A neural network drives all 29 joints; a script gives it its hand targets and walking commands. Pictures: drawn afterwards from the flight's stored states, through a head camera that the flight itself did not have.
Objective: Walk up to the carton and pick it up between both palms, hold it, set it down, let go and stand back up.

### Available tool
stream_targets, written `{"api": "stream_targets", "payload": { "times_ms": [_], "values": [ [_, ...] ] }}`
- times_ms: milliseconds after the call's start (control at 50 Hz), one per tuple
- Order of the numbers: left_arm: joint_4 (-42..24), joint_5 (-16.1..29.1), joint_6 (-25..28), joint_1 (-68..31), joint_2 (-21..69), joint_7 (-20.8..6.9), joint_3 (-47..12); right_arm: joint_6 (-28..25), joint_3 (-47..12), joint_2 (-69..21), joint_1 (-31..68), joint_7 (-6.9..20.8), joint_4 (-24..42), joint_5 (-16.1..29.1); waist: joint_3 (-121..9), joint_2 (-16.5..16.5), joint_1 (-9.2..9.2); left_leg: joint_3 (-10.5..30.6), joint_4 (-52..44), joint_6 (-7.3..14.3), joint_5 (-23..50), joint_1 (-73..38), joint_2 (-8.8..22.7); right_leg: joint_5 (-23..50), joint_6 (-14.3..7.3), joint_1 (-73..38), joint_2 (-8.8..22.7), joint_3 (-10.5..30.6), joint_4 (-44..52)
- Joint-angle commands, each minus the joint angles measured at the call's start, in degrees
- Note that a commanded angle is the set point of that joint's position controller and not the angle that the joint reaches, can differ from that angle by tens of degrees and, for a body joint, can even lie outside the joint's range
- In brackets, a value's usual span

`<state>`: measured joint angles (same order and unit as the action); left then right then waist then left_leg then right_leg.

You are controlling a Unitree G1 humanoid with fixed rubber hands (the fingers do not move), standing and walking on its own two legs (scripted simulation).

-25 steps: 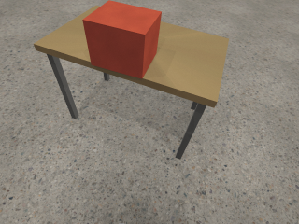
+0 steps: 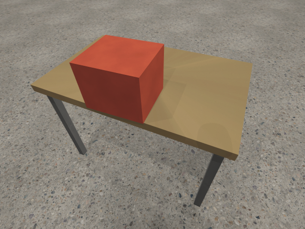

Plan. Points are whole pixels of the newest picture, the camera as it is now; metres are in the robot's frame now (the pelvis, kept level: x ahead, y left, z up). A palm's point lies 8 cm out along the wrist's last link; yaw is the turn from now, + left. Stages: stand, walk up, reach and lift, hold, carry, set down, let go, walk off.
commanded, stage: walk up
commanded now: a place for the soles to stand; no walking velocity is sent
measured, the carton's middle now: (123, 77) +0.68 +0.10 +0.03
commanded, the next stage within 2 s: none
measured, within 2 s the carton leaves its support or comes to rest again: neither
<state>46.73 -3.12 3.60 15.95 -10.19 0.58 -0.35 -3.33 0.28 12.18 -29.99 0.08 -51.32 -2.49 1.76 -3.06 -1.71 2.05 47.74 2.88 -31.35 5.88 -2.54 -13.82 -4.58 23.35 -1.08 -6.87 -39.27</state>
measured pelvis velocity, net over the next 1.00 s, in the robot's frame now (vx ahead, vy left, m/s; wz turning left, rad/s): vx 0.21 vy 0.10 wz -0.10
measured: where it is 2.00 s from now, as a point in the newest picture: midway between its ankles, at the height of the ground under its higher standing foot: outside the picture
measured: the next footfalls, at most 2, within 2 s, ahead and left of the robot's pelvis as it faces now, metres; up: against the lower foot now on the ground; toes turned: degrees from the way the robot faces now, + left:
left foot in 0.48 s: +0.34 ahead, +0.10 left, +0.00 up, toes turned +5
right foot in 1.14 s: +0.22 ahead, -0.03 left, +0.00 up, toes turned -8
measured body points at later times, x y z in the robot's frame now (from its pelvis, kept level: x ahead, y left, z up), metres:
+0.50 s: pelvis +0.19 +0.02 +0.01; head +0.20 +0.02 +0.46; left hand +0.10 +0.22 -0.13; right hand +0.26 -0.20 -0.14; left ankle +0.30 +0.10 -0.71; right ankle +0.08 -0.08 -0.71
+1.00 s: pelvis +0.21 +0.10 +0.01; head +0.24 +0.09 +0.46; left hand +0.31 +0.34 -0.12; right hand +0.27 -0.17 -0.12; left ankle +0.30 +0.10 -0.71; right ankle +0.21 -0.01 -0.67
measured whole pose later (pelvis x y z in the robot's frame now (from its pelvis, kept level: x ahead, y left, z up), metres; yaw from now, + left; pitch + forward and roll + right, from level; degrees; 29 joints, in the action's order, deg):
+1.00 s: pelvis +0.21 +0.10 +0.01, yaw -6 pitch -4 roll -1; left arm 48.0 -0.7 -2.0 15.3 -11.4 5.4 2.9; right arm 4.8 1.3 13.7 -9.5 -2.1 -48.5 -1.7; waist 7.4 -1.2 -2.8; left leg -13.7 29.1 9.4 -10.4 16.6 -3.1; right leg -23.3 -0.5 21.9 -0.9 -2.5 -54.0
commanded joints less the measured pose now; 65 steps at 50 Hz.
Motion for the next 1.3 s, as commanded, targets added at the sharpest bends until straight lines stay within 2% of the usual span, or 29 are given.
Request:
{"api": "stream_targets", "payload": {
  "times_ms": [0, 60, 120, 180, 240, 340, 420, 440, 460, 480, 500, 520, 540, 580, 620, 700, 800, 900, 960, 1000, 1040, 1060, 1080, 1100, 1120, 1140, 1180, 1240, 1280],
  "values": [
    [-0.3, 3.1, -0.1, 13.7, -9.3, 1.6, 3.6, 0.8, 2.6, 9.1, -0.3, -0.1, 3.9, -0.7, 7.3, 9.3, 4.57, 2.3, 23.5, -2.7, 7.0, 31.5, 4.1, -23.5, -1.4, -17.5, 22.0, 39.3, 31.3],
    [0.9, 2.5, 1.1, 12.3, -5.2, 0.9, 2.6, 1.0, 1.2, 3.7, 0.2, 1.4, 2.4, -0.5, 7.9, 8.5, 1.32, 1.9, 18.3, -2.7, 16.1, 25.9, 5.5, 3.9, 5.5, -12.8, 13.5, 17.0, 26.8],
    [2.0, 2.4, 1.6, 14.8, -3.8, 0.2, 2.4, 1.9, 0.6, 2.2, 0.9, 2.0, 1.8, -0.9, 5.1, 9.7, 0.09, -1.5, 17.9, -3.5, 22.5, 23.8, 3.9, 16.7, 8.6, -11.8, 9.0, 9.6, 25.1],
    [2.6, 2.3, 1.7, 17.6, -4.1, 0.2, 2.4, 3.0, 0.2, 2.1, 4.2, 2.0, 1.7, -0.9, 6.0, 11.9, 0.41, -3.9, 15.3, -4.1, 28.2, 24.8, 4.1, 16.1, 10.4, -9.2, 7.8, 7.3, 26.4],
    [3.2, 2.0, 1.7, 21.2, -3.9, 0.5, 2.2, 3.4, -0.1, 3.6, 10.4, 1.7, 2.1, -1.2, 9.4, 11.3, 2.00, -4.7, 10.3, -4.6, 30.2, 29.9, 5.9, 12.8, 9.5, -10.4, 10.0, 10.2, 27.6],
    [4.5, 0.2, 1.7, 26.1, -3.3, 1.7, 1.9, 2.9, -1.3, 2.4, 18.7, 0.0, 1.1, -1.2, 9.7, 8.2, 4.71, -6.2, -5.0, -4.3, 29.3, 29.5, 6.2, 34.6, 5.4, -19.2, 12.6, 9.7, 19.7],
    [2.2, -0.1, 0.9, 22.6, -6.1, 2.3, 2.2, 2.7, -1.1, 3.8, 13.8, -1.1, -2.4, -1.2, 6.8, 9.1, 1.95, -5.8, -13.7, -1.3, 25.8, 16.5, 5.5, 37.3, 2.8, -17.9, 14.4, 10.9, 11.9],
    [1.4, 0.0, 0.7, 21.2, -6.5, 2.3, 2.1, 2.6, -0.6, 4.7, 10.3, -1.3, -4.0, -1.3, 5.6, 8.5, -0.04, -5.0, -18.0, 0.0, 28.6, 10.7, 5.6, 34.8, 2.7, -15.4, 13.5, 10.9, 7.6],
    [1.1, 0.2, 0.5, 21.2, -6.0, 2.1, 1.7, 2.5, 0.3, 6.6, 7.0, -1.4, -5.2, -1.3, 3.5, 4.5, -1.73, -3.2, -21.5, 1.1, 34.6, 3.2, 6.7, 30.0, 3.1, -11.7, 11.2, 9.8, 1.1],
    [0.9, 0.5, 0.5, 23.7, -4.4, 1.8, 1.1, 2.4, 1.3, 9.4, 4.1, -1.5, -5.7, -1.3, -2.1, -0.3, -2.30, 2.4, -18.2, 3.4, 46.0, -7.2, 12.3, 18.4, 3.8, -5.5, 7.8, 8.0, -7.5],
    [1.3, 1.3, 0.0, 27.5, -1.5, 2.0, 0.5, 3.0, 2.4, 11.6, 2.8, -1.7, -5.1, -0.6, -7.7, -7.6, -2.79, 13.2, -18.6, 9.4, 52.9, -14.4, 21.2, -4.0, 5.4, 0.0, 1.1, 4.8, -21.5],
    [1.7, 2.0, -1.3, 28.7, -0.3, 2.7, 0.6, 3.8, 2.3, 10.3, 5.7, -2.1, -3.9, 1.1, -9.7, -7.5, -2.68, 18.9, -21.5, 15.5, 47.1, -12.8, 26.0, -22.6, 5.2, 1.1, -1.3, 4.7, -30.2],
    [0.8, 1.7, -2.2, 25.9, -1.5, 3.2, 1.2, 4.3, 1.6, 8.0, 10.1, -2.5, -2.5, 2.4, -7.5, -6.6, -2.74, 19.9, -26.6, 16.4, 34.1, -7.3, 25.5, -25.6, 4.0, 1.8, -0.1, 5.7, -34.2],
    [-1.5, 1.4, -2.6, 17.8, -3.0, 2.9, 1.9, 4.8, 1.1, 5.9, 15.6, -2.8, 0.1, 2.5, 0.4, -3.4, -1.71, 10.9, -31.4, 10.2, 27.6, 4.4, 21.2, -22.7, 3.7, 1.4, 1.6, 7.8, -33.6],
    [-1.8, 1.3, -2.5, 15.7, -1.6, 2.6, 2.2, 4.8, 1.0, 5.6, 17.3, -2.8, 0.5, 2.0, 5.0, -0.6, -0.35, 4.4, -31.0, 5.8, 32.5, 9.9, 17.9, -16.3, 3.9, 0.1, 2.2, 8.2, -28.5],
    [-1.2, 0.9, -2.6, 13.9, -3.1, 3.1, 3.7, 4.7, 1.8, 7.0, 17.5, -2.4, 1.1, 1.1, 0.9, 1.0, 0.14, -0.4, -26.7, 2.7, 47.6, 5.9, 14.4, -10.3, 4.6, -0.2, 0.5, 6.3, -26.3],
    [-0.5, 2.4, -4.6, 10.9, -4.3, 4.9, 4.6, 6.3, 2.4, 7.9, 20.7, -2.2, 4.8, 0.6, -0.1, -5.7, 0.63, -0.3, -28.6, -1.2, 40.7, 6.1, 13.8, -6.3, 5.0, 0.5, 0.5, 4.5, -20.6],
    [0.1, 2.5, -5.6, 6.4, -6.9, 5.2, 4.7, 7.9, 2.5, 8.1, 19.7, -2.4, 6.2, 0.7, 1.1, -3.3, -0.38, 5.8, -33.0, -1.7, 20.0, 7.7, 17.9, -10.2, 4.0, 0.4, 1.0, 5.4, -15.6],
    [0.9, 2.4, -5.3, 6.0, -7.0, 4.3, 4.5, 8.0, 2.8, 9.4, 18.7, -2.9, 5.5, 1.1, 0.6, -0.4, 0.23, 7.1, -36.5, -4.4, 11.3, 6.8, 19.3, -11.9, 2.8, -0.8, 1.0, 5.2, -9.8],
    [2.9, 2.5, -4.9, 11.2, -6.9, 3.5, 4.4, 8.2, 3.3, 10.7, 20.4, -3.1, 5.3, 1.5, -0.9, -1.5, 2.89, 4.1, -39.5, -10.3, 10.0, 8.7, 17.4, -12.3, 1.4, -8.0, 0.8, 2.3, -1.4],
    [5.8, 2.4, -4.1, 19.1, -6.3, 3.0, 4.6, 8.8, 3.8, 11.2, 23.0, -2.8, 4.8, 1.7, -1.9, -0.8, 7.96, -2.0, -33.2, -18.0, 8.7, 13.2, 10.7, -4.6, -2.6, -18.6, 1.8, -0.6, 14.3],
    [7.0, 2.5, -3.7, 20.9, -6.9, 3.0, 5.1, 9.0, 3.7, 9.2, 21.6, -2.5, 4.1, 1.5, -2.6, 6.7, 9.17, -6.0, -18.6, -20.2, 5.2, 17.0, 5.1, -1.4, -6.5, -22.7, 6.1, 4.8, 21.2],
    [5.3, 2.8, -3.4, 13.0, -7.8, 3.2, 4.9, 8.9, 2.9, 5.5, 14.9, -2.1, 2.5, 1.5, -3.5, 23.6, 5.22, -3.7, 9.1, -14.7, -3.7, 20.7, 0.5, -7.2, -11.6, -15.6, 20.4, 28.9, 21.1],
    [2.6, 2.7, -3.1, 1.7, -7.2, 4.1, 4.0, 9.1, 3.3, 6.7, 10.5, -2.1, 1.6, 0.0, 1.4, 15.7, 0.45, 3.2, 17.1, -9.5, -3.5, 21.4, 2.8, -11.4, -13.8, -4.6, 24.5, 33.6, 23.3],
    [2.2, 3.0, -2.9, -1.4, -5.4, 4.5, 3.1, 8.7, 2.7, 5.7, 8.6, -1.5, 0.0, -0.7, 1.8, 12.3, -2.00, 3.5, 15.4, -6.4, -0.9, 19.8, 2.4, -13.9, -11.2, -1.9, 21.4, 27.9, 24.6],
    [1.2, 3.5, -2.5, -3.5, -5.0, 4.6, 2.4, 8.6, 2.1, 5.1, 10.1, -0.9, 0.0, -0.4, 2.7, 14.3, -2.37, 3.3, 12.8, -5.5, 2.1, 19.0, 2.3, -12.9, -9.7, 0.0, 20.1, 24.2, 26.8],
    [-0.4, 3.9, -1.8, -6.8, -4.9, 4.1, 2.1, 7.8, 2.3, 6.4, 12.4, -0.3, -1.1, 0.0, 5.5, 11.7, -2.87, 2.0, 13.8, -4.6, 9.1, 20.6, 0.4, -5.1, -5.3, -0.7, 14.5, 13.8, 25.7],
    [2.4, 2.7, -1.8, 0.7, -7.1, 2.5, 2.2, 4.9, 0.4, 3.6, 16.6, -0.1, 0.7, 0.0, 4.4, 7.8, 1.11, -0.6, -2.0, -3.9, 9.8, 21.3, 1.3, -1.0, -2.6, -10.2, 10.2, 9.4, 21.3],
    [4.5, 1.7, -2.5, 5.2, -9.7, 1.9, 2.9, 3.1, -0.6, 1.8, 18.8, -0.9, 2.2, 0.8, 2.5, 8.3, 4.06, -3.0, -13.0, -4.3, 10.3, 20.7, 1.4, 1.2, -3.5, -16.8, 10.1, 8.5, 17.0]
  ]
}}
